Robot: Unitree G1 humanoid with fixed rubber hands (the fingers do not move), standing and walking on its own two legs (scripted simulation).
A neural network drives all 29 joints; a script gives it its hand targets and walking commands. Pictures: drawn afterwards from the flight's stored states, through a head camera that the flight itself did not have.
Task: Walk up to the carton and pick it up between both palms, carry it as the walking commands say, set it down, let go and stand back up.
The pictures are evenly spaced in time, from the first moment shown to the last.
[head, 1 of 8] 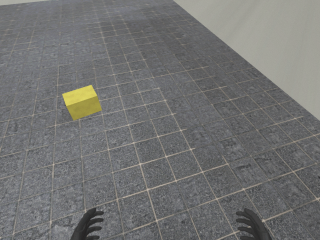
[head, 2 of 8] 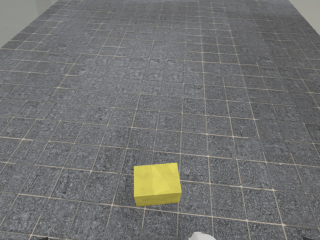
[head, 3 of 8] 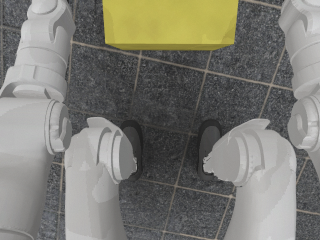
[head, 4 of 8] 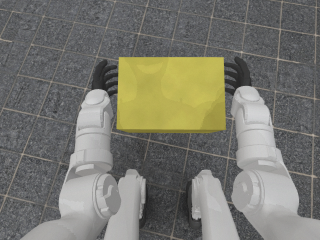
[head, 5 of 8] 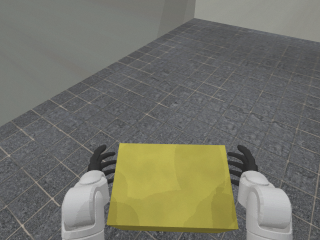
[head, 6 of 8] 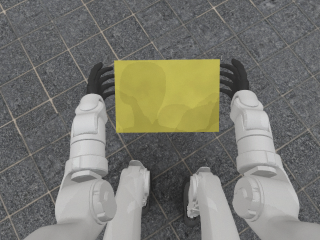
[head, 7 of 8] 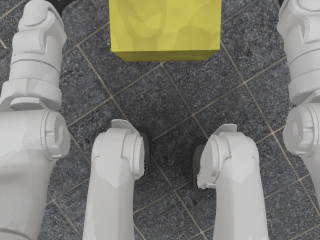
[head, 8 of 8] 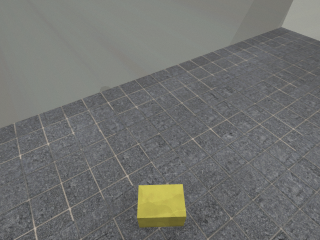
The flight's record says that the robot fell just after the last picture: no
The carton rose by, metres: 0.70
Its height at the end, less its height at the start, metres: +0.00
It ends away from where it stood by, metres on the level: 0.81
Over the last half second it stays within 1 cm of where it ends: yes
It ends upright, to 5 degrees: yes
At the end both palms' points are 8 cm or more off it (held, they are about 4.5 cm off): yes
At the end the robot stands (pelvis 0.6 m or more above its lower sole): yes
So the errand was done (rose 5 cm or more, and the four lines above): yes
